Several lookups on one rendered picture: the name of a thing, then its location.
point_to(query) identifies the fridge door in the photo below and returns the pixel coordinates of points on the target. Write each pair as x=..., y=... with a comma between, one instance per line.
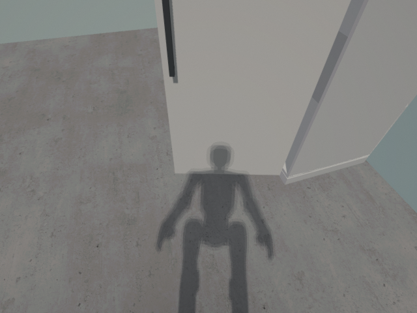
x=245, y=72

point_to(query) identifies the handle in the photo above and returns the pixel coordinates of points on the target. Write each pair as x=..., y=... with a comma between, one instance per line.
x=168, y=37

